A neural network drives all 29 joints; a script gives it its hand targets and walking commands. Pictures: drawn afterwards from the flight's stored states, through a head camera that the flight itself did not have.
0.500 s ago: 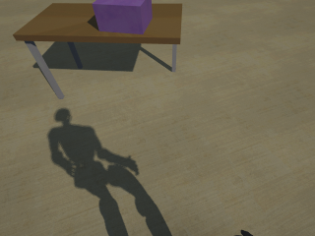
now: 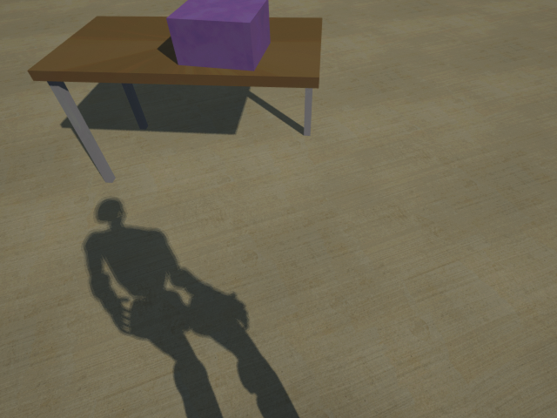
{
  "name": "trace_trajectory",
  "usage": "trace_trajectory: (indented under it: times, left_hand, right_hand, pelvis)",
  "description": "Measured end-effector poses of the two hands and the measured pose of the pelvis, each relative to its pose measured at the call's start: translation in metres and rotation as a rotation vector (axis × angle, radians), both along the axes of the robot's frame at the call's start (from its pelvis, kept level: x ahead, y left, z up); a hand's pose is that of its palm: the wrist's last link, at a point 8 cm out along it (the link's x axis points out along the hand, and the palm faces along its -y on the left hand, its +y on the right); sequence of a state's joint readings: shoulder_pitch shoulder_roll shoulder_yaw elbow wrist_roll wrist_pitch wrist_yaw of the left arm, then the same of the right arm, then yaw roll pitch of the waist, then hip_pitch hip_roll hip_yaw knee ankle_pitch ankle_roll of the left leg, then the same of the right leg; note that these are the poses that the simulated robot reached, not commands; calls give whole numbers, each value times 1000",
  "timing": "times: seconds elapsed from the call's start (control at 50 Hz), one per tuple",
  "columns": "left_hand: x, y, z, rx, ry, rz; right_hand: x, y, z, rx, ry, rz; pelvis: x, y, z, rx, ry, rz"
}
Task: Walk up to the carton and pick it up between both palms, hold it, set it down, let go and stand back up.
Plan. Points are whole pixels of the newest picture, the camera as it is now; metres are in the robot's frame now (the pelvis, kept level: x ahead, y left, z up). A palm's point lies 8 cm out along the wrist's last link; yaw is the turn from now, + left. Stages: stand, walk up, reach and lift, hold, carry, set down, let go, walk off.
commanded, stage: stand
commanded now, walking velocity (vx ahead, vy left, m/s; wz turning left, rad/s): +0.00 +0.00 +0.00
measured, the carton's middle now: (223, 31) +1.47 +0.22 -0.04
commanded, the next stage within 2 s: none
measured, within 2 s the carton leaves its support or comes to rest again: neither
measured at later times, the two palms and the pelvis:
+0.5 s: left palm out of the picture +0.00 +0.21 -0.14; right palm out of the picture +0.00 -0.21 -0.14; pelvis +0.01 +0.00 +0.01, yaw +0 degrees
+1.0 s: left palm out of the picture -0.02 +0.20 -0.14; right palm out of the picture -0.03 -0.20 -0.14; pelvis +0.00 +0.00 +0.01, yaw +0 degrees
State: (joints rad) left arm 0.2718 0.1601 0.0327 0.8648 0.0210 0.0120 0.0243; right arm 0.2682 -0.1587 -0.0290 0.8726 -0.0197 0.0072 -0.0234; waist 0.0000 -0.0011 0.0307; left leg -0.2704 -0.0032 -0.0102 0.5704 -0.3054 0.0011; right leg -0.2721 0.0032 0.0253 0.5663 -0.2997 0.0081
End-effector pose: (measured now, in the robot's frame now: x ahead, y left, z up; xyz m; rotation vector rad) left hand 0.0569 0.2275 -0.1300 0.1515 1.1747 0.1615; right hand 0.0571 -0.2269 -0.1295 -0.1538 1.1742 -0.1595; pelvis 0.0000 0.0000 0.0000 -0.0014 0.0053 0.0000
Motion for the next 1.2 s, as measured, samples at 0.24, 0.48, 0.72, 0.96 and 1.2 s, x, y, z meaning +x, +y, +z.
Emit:
trace_trajectory:
  times: [0.24,0.48,0.72,0.96,1.2]
  left_hand:
    - [-32,-4,-5,-11,118,41]
    - [-58,-17,-9,-37,212,65]
    - [-72,-28,-10,-55,256,68]
    - [-80,-31,-10,-58,273,67]
    - [-87,-34,-10,-63,286,66]
  right_hand:
    - [-29,2,-4,8,110,-43]
    - [-54,11,-8,31,203,-63]
    - [-71,21,-11,54,252,-68]
    - [-81,23,-11,59,274,-68]
    - [-87,23,-10,61,282,-66]
  pelvis:
    - [4,0,5,0,-13,0]
    - [6,-1,8,1,-28,1]
    - [4,-3,9,1,-36,2]
    - [1,-4,9,1,-37,1]
    - [-1,-4,10,0,-34,1]
